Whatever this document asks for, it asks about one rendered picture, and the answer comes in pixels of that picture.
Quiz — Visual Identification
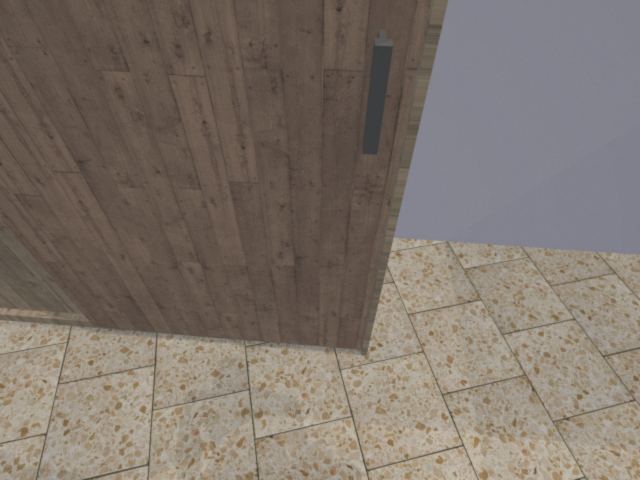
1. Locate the wardrobe door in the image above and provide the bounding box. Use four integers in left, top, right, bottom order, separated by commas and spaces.
0, 219, 83, 314
0, 0, 431, 349

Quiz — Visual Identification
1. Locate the handle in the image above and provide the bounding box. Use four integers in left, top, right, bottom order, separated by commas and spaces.
363, 29, 393, 155

